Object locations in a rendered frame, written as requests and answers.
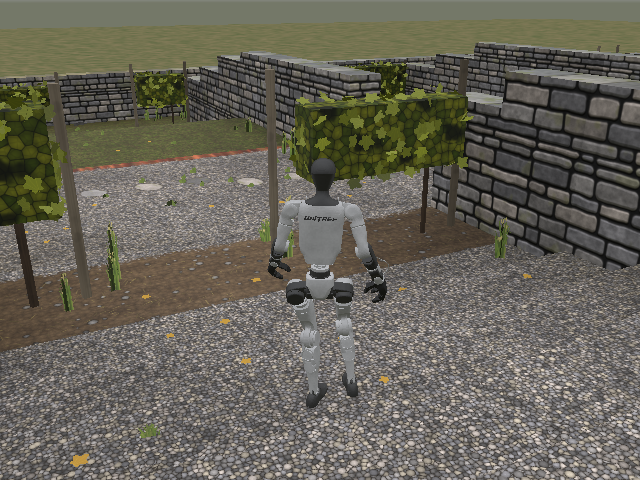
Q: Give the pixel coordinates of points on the robot right hand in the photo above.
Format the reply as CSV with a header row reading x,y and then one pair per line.
x,y
382,288

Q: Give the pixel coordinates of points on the robot head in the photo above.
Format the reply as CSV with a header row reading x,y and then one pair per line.
x,y
323,173

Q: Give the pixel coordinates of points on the robot right upper arm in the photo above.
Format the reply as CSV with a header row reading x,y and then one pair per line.
x,y
353,213

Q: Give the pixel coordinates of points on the robot right forearm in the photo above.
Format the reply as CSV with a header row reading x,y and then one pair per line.
x,y
373,267

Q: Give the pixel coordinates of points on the robot left forearm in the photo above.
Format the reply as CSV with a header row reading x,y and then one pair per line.
x,y
275,257

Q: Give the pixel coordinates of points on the robot left upper arm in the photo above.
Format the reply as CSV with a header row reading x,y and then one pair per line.
x,y
289,211

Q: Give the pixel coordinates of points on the robot left hand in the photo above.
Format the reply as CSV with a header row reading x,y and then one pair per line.
x,y
276,274

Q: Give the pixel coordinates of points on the left robot shin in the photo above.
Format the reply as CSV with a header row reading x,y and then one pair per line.
x,y
311,361

